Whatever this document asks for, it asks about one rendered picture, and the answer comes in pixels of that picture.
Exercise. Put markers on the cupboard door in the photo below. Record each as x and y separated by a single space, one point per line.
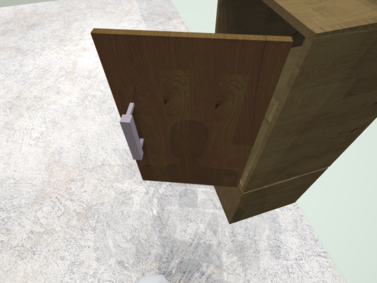
200 98

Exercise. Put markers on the handle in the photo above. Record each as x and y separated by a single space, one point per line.
128 126

